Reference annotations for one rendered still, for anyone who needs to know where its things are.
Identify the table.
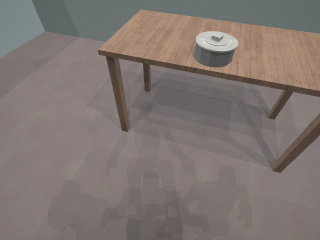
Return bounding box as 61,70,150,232
98,9,320,173

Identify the pot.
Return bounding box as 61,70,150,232
194,43,235,67

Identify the knob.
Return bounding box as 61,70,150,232
211,33,224,41

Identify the lid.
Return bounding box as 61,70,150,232
195,31,239,53

